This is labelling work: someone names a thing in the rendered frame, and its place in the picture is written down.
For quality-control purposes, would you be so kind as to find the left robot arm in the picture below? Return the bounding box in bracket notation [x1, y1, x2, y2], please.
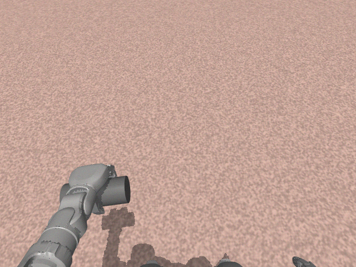
[17, 184, 97, 267]

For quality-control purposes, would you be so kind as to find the left robot hand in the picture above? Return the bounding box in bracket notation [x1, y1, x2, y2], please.
[68, 164, 117, 215]

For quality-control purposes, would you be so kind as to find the right robot hand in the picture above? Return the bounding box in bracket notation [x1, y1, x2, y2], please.
[293, 256, 316, 267]

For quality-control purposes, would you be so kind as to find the can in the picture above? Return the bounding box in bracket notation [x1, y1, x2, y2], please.
[60, 176, 131, 206]

